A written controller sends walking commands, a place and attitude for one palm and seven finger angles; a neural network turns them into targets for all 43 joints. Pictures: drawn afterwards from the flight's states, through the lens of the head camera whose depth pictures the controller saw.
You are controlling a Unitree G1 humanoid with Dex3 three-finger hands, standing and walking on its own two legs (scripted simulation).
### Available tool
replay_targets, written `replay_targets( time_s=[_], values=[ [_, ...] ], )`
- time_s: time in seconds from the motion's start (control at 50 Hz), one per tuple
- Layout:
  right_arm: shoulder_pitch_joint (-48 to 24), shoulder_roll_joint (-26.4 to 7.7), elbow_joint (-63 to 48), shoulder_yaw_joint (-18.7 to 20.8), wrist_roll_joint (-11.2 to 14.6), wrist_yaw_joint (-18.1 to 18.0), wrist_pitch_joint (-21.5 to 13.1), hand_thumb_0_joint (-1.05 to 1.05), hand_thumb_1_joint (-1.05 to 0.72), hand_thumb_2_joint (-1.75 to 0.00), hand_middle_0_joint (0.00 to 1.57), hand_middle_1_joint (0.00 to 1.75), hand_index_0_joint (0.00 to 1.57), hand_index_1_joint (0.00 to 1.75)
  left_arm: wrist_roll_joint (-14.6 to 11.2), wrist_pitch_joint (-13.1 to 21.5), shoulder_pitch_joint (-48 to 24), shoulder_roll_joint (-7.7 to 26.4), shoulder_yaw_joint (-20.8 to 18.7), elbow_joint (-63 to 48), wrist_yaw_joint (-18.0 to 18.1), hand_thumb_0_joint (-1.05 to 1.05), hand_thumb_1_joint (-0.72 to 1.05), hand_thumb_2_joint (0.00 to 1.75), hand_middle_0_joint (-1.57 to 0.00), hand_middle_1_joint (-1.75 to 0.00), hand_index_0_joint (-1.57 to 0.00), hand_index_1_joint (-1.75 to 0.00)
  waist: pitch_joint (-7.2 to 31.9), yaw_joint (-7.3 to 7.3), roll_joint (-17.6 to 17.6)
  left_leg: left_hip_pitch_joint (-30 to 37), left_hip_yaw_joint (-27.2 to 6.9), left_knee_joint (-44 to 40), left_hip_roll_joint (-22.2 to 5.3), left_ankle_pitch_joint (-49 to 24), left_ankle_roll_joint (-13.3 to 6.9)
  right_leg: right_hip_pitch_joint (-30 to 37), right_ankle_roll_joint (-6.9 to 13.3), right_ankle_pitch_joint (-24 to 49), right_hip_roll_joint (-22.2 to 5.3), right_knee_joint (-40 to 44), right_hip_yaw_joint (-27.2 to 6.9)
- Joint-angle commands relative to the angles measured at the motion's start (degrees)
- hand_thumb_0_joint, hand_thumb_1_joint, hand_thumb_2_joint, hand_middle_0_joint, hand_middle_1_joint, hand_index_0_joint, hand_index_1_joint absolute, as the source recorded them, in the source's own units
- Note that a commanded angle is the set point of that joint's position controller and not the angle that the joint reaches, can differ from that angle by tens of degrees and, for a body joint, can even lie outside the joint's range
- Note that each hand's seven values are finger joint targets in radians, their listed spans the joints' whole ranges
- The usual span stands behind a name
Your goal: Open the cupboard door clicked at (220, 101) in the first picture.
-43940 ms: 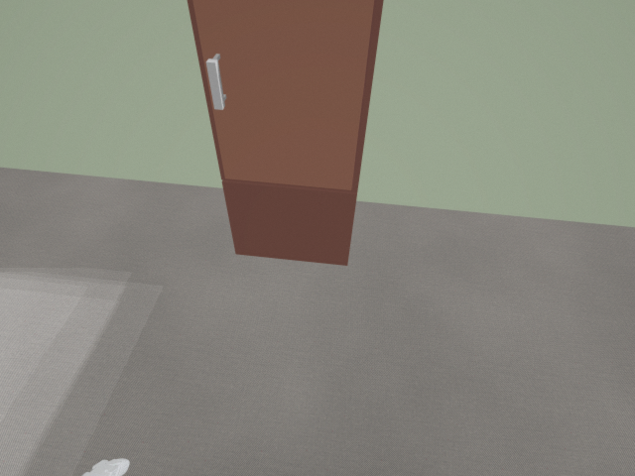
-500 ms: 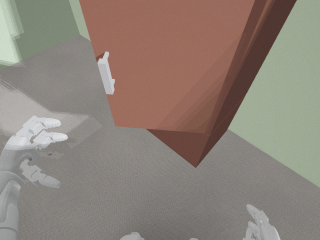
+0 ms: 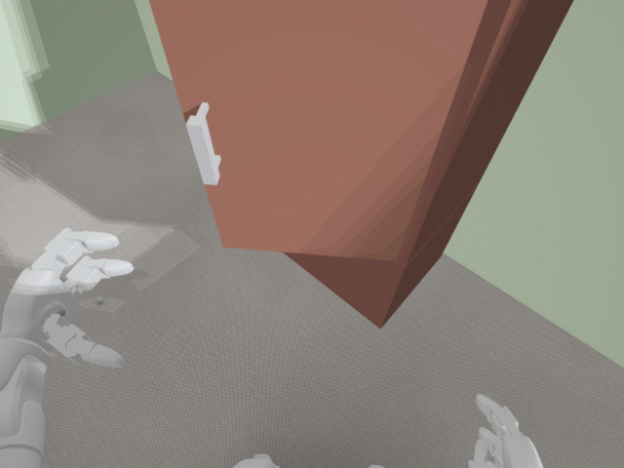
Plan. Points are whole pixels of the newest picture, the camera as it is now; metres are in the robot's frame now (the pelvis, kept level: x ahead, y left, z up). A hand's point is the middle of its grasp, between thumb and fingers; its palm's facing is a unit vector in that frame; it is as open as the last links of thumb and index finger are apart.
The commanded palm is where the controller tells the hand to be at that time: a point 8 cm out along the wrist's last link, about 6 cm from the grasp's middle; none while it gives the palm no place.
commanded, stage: move the hooked fingers beside the handle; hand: left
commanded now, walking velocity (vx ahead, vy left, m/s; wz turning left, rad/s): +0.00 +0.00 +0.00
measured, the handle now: (207, 144) +0.60 +0.22 +0.05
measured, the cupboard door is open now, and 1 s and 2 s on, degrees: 37 37 37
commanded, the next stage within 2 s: none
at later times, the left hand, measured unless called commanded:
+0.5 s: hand (124, 247) +0.37 +0.27 +0.06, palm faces -0.03 -1.00 +0.00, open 14.0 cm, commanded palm +0.35 +0.33 +0.06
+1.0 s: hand (143, 202) +0.45 +0.28 +0.06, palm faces -0.01 -1.00 -0.01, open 14.0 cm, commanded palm +0.44 +0.32 +0.06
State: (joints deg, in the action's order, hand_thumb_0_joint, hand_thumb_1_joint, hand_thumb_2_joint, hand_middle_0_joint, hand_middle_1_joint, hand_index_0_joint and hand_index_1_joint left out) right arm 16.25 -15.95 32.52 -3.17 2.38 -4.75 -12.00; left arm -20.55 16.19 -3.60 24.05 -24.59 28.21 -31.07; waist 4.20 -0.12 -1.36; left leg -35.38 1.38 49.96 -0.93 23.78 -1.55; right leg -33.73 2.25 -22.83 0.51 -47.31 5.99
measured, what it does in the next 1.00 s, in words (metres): stands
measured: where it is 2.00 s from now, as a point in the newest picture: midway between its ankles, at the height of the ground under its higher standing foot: outside the picture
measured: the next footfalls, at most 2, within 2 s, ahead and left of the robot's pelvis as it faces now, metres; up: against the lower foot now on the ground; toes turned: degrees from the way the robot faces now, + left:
none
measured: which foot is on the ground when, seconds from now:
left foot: down 0.00-1.00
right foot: down 0.00-1.00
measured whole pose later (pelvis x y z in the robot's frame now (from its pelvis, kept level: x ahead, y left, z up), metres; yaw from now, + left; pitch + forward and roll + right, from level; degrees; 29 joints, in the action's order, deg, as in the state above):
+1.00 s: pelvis +0.00 +0.02 -0.02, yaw -2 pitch +17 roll -3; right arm 21.4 -16.6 34.9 -3.0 0.9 -3.1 -1.8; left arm -10.2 21.2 -40.0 34.7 -28.0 63.1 -28.0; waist 5.0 -6.4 -0.2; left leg -47.2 2.7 55.4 -1.5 25.3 -3.0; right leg -45.5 1.0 -22.9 0.8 -51.4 4.6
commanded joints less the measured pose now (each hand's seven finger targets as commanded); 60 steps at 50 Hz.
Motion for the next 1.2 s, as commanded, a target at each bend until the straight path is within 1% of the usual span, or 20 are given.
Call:
replay_targets(
  time_s=[0.0,0.08,0.16,0.22,0.26,0.34,0.42,0.44,0.58,0.62,0.66,0.7,0.76,0.88,0.94,0.98,1.0,1.02,1.06,1.18],
  values=[
    [-0.8,-8.7,-7.7,3.9,0.3,-0.7,-2.8,0.00,-0.90,-0.90,0.20,0.30,0.20,0.30,-1.1,3.1,-13.0,15.0,-3.8,-12.4,-1.0,0.00,-0.50,0.30,-0.30,-1.20,-0.30,-1.20,13.8,-0.85,-3.3,6.7,-2.7,-7.0,0.9,-13.1,-0.3,6.7,-0.8,12.0,0.1,6.9,-5.6],
    [0.2,-9.0,-6.0,3.7,0.1,-1.2,-2.3,0.00,-0.90,-0.90,0.20,0.30,0.20,0.30,-0.9,4.6,-21.6,19.1,-7.1,-8.2,0.1,0.00,-0.50,0.30,-0.30,-1.20,-0.30,-1.20,12.5,-1.94,-0.5,4.2,-3.0,-6.0,0.7,-11.6,-0.2,6.0,-0.9,10.1,0.3,6.6,-6.3],
    [0.7,-8.9,-5.1,3.5,0.1,-1.4,-2.1,0.00,-0.90,-0.90,0.20,0.30,0.20,0.30,0.1,5.2,-28.4,17.4,-3.8,-5.4,-0.6,0.00,-0.50,0.30,-0.30,-1.20,-0.30,-1.20,14.9,-2.66,-5.3,6.0,-2.9,-5.6,0.8,-11.7,-0.1,4.3,-0.7,10.2,0.2,5.7,-6.2],
    [1.7,-9.3,-4.6,3.8,0.2,-1.3,-1.6,0.00,-0.90,-0.90,0.20,0.30,0.20,0.30,1.2,4.5,-28.2,19.1,-4.1,-1.4,-1.4,0.00,-0.50,0.30,-0.30,-1.20,-0.30,-1.20,16.3,-2.17,-6.7,6.7,-3.3,-5.5,0.7,-14.0,0.0,3.9,-0.4,12.4,0.2,5.0,-5.5],
    [2.6,-9.6,-4.9,4.0,0.1,-1.0,-1.1,0.00,-0.90,-0.90,0.20,0.30,0.20,0.30,1.4,3.9,-28.0,19.8,-4.6,-0.5,-2.0,0.00,-0.50,0.30,-0.30,-1.20,-0.30,-1.20,19.1,-1.64,-5.2,7.3,-3.4,-5.2,0.5,-17.0,0.0,5.1,-0.3,15.3,0.4,4.1,-5.3],
    [3.4,-9.9,-5.3,4.3,-0.1,-0.5,-0.1,0.00,-0.90,-0.90,0.20,0.30,0.20,0.30,1.0,3.1,-28.0,20.5,-5.9,2.9,-1.2,0.00,-0.50,0.30,-0.30,-1.20,-0.30,-1.20,17.9,-1.17,-2.4,5.5,-3.5,-5.1,0.4,-17.9,0.2,4.5,-0.3,16.1,0.7,3.6,-4.6],
    [4.4,-10.0,-5.4,4.5,-0.1,0.0,1.2,0.00,-0.90,-0.90,0.20,0.30,0.20,0.30,1.9,3.8,-31.7,19.9,-5.4,4.5,0.7,0.00,-0.50,0.30,-0.30,-1.20,-0.30,-1.20,17.5,-1.99,-1.7,4.9,-3.3,-5.5,0.3,-17.2,0.2,3.1,-0.7,15.3,0.6,3.5,-4.3],
    [4.8,-10.2,-5.2,4.5,-0.2,0.0,1.5,0.00,-0.90,-0.90,0.20,0.30,0.20,0.30,2.2,4.2,-33.7,21.5,-6.2,5.3,1.0,0.00,-0.50,0.30,-0.30,-1.20,-0.30,-1.20,17.1,-2.04,-2.2,4.0,-3.2,-5.0,0.3,-17.0,0.2,3.2,-0.5,15.2,0.8,3.2,-4.6],
    [7.5,-10.5,-3.3,4.8,-0.6,0.2,3.4,0.00,-0.90,-0.90,0.20,0.30,0.20,0.30,4.7,7.5,-44.0,23.2,-5.3,7.0,1.6,0.00,-0.50,0.30,-0.30,-1.20,-0.30,-1.20,22.0,-3.92,-6.9,8.8,-4.3,-4.0,-0.3,-19.5,0.5,-0.4,-0.4,14.4,1.1,2.3,-4.5],
    [8.1,-10.5,-2.8,4.9,-0.7,0.2,3.7,0.00,-0.90,-0.90,0.20,0.30,0.20,0.30,4.8,7.7,-45.0,21.7,-3.8,7.7,1.4,0.00,-0.50,0.30,-0.30,-1.20,-0.30,-1.20,23.8,-4.16,-8.2,11.6,-5.1,-3.7,-0.7,-22.6,1.0,-2.2,-0.4,14.8,1.1,1.9,-3.9],
    [8.8,-10.9,-2.0,4.9,-0.7,0.2,4.5,0.00,-0.90,-0.90,0.20,0.30,0.20,0.30,5.0,7.3,-46.0,23.7,-5.3,11.7,1.3,0.00,-0.50,0.30,-0.30,-1.20,-0.30,-1.20,22.5,-4.37,-6.4,10.1,-5.1,-3.4,-0.8,-22.7,0.9,-2.5,-0.4,15.0,1.4,2.0,-4.0],
    [8.9,-10.8,-1.9,4.7,-0.6,0.3,5.3,0.00,-0.90,-0.90,0.20,0.30,0.20,0.30,5.7,6.5,-47.8,21.7,-3.0,15.5,1.4,0.00,-0.50,0.30,-0.30,-1.20,-0.30,-1.20,20.0,-5.13,-5.1,7.7,-5.1,-3.9,-0.8,-19.1,0.7,-3.8,-0.6,12.8,1.2,2.2,-3.6],
    [10.0,-11.3,-1.9,4.7,-0.9,0.4,6.2,0.00,-0.90,-0.90,0.20,0.30,0.20,0.30,6.8,6.3,-49.6,25.2,-5.4,19.3,2.1,0.00,-0.50,0.30,-0.30,-1.20,-0.30,-1.20,20.5,-4.46,-4.7,6.6,-5.2,-3.8,-0.6,-19.0,0.6,-3.5,-0.4,12.6,1.2,1.8,-3.6],
    [11.4,-11.2,-1.9,4.7,-1.3,1.0,8.4,0.00,-0.90,-0.90,0.20,0.30,0.20,0.30,8.2,8.7,-54.7,28.0,-6.5,20.9,3.1,0.00,-0.50,0.30,-0.30,-1.20,-0.30,-1.20,24.3,-5.10,-6.0,6.8,-4.7,-2.0,-0.7,-21.6,0.5,-3.5,-0.6,14.9,1.5,0.7,-4.2],
    [12.0,-11.6,-1.3,4.5,-1.4,1.0,9.5,0.00,-0.90,-0.90,0.20,0.30,0.20,0.30,8.9,9.2,-58.8,29.6,-6.6,24.2,3.0,0.00,-0.50,0.30,-0.30,-1.20,-0.30,-1.20,22.2,-6.71,-4.1,4.5,-4.9,-1.2,-0.9,-19.2,0.0,-5.4,-0.6,13.3,1.9,0.5,-4.2],
    [12.5,-12.0,-0.8,4.4,-1.3,0.8,10.1,0.00,-0.90,-0.90,0.20,0.30,0.20,0.30,9.6,8.8,-62.0,30.7,-6.1,26.5,2.7,0.00,-0.50,0.30,-0.30,-1.20,-0.30,-1.20,21.4,-7.59,-4.8,3.2,-4.9,-0.9,-1.0,-17.5,-0.1,-6.5,-0.8,12.3,1.8,0.6,-4.5],
    [12.4,-12.0,-0.8,4.2,-1.3,0.8,10.2,0.00,-0.90,-0.90,0.20,0.30,0.20,0.30,10.0,8.5,-62.7,30.1,-5.1,27.6,2.4,0.00,-0.50,0.30,-0.30,-1.20,-0.30,-1.20,20.9,-7.79,-7.1,3.1,-4.8,-1.0,-0.9,-15.9,-0.1,-7.8,-0.7,10.7,1.8,0.7,-4.5],
    [12.7,-12.3,-0.6,4.2,-1.4,0.7,10.5,0.00,-0.90,-0.90,0.20,0.30,0.20,0.30,10.1,8.2,-63.9,31.1,-5.5,28.3,2.4,0.00,-0.50,0.30,-0.30,-1.20,-0.30,-1.20,21.0,-8.24,-5.7,2.5,-5.1,-0.7,-1.0,-14.9,-0.2,-8.1,-0.8,10.1,1.8,0.7,-4.4],
    [13.6,-12.4,-0.4,4.1,-1.5,0.6,10.9,0.00,-0.90,-0.90,0.20,0.30,0.20,0.30,10.6,8.5,-66.6,32.8,-5.8,27.3,1.9,0.00,-0.50,0.30,-0.30,-1.20,-0.30,-1.20,24.5,-8.40,-8.6,4.8,-5.2,0.0,-1.0,-17.3,-0.1,-8.4,-0.6,11.2,2.0,0.2,-4.6],
    [15.4,-12.9,0.4,3.7,-1.8,0.6,12.2,0.00,-0.90,-0.90,0.20,0.30,0.20,0.30,11.0,7.4,-70.5,36.8,-7.2,31.0,1.4,0.00,-0.50,0.30,-0.30,-1.20,-0.30,-1.20,26.7,-9.52,-8.9,3.5,-5.5,2.3,-1.3,-20.6,-0.2,-9.3,-0.9,13.6,2.3,-0.9,-4.6]
  ],
)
